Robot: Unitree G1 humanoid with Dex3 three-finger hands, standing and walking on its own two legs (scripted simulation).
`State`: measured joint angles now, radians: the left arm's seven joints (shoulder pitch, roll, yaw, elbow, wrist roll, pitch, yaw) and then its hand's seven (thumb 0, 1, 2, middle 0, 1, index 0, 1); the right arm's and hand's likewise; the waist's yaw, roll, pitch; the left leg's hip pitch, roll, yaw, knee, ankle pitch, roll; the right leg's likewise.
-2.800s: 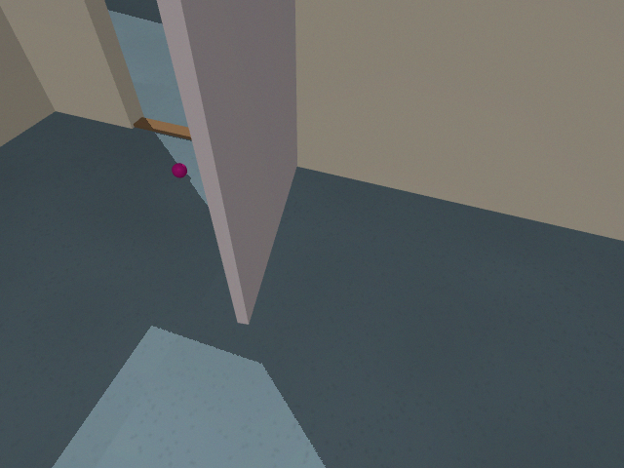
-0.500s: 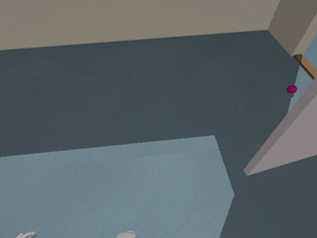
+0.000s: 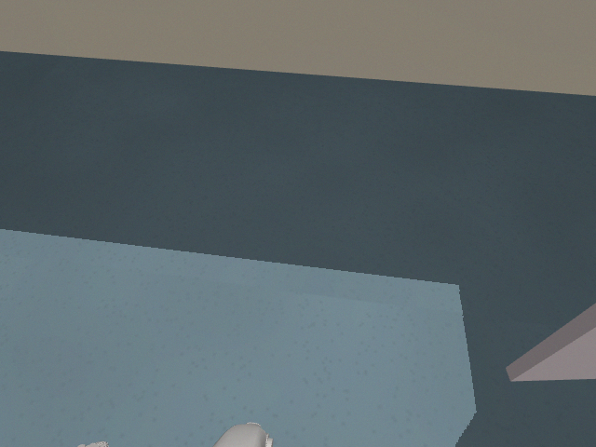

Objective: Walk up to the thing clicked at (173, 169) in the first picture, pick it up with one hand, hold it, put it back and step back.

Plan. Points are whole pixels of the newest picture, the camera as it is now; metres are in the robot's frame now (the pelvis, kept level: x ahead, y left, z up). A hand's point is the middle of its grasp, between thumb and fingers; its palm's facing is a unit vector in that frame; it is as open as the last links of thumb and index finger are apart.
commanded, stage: walk up
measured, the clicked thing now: out of the picture +1.10 -1.33 -0.71
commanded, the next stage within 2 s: stand in 0.78 s
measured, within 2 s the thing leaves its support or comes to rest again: neither
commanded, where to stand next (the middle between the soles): +0.07 -0.01 m, yaw +4 degrees
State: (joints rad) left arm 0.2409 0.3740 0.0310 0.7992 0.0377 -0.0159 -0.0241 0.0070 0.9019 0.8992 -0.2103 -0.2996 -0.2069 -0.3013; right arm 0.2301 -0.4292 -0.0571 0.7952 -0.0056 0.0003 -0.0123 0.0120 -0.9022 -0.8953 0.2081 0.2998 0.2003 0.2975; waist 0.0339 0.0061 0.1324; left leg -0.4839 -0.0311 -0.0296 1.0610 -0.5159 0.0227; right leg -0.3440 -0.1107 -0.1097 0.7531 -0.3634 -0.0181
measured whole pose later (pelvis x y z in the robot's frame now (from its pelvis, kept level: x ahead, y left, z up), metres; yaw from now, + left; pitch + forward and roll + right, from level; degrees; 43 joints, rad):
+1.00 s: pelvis +0.02 +0.00 +0.03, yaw +6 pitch -3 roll +0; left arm 0.08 0.37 0.00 1.14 0.00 -0.01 -0.01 0.01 0.91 0.90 -0.21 -0.30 -0.20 -0.30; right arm 0.06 -0.35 0.00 1.13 0.00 -0.02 0.01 0.01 -0.90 -0.90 0.21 0.30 0.20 0.30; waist 0.02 0.00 0.06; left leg -0.17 -0.01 -0.07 0.38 -0.17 -0.02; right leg -0.11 -0.05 -0.07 0.37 -0.21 0.02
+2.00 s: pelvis +0.03 -0.02 +0.03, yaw +4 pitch -2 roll +0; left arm 0.08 0.35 0.02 1.15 0.00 0.00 -0.01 0.01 0.91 0.90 -0.21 -0.30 -0.20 -0.30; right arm 0.09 -0.35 0.01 1.15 -0.01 -0.01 0.00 0.01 -0.90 -0.90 0.21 0.30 0.20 0.30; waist 0.01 0.01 0.05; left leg -0.12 0.03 -0.05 0.32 -0.17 -0.05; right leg -0.09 -0.01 -0.06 0.33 -0.21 -0.01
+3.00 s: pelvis +0.04 -0.02 +0.03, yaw +4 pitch -2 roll +0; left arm 0.10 0.35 0.01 1.13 0.00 -0.01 -0.01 0.01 0.91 0.90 -0.21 -0.30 -0.20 -0.30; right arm 0.11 -0.36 0.01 1.14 -0.01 -0.01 0.00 0.01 -0.90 -0.90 0.21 0.30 0.20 0.30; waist 0.01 0.01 0.05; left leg -0.11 0.03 -0.04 0.32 -0.18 -0.04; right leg -0.08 -0.01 -0.04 0.32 -0.21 0.00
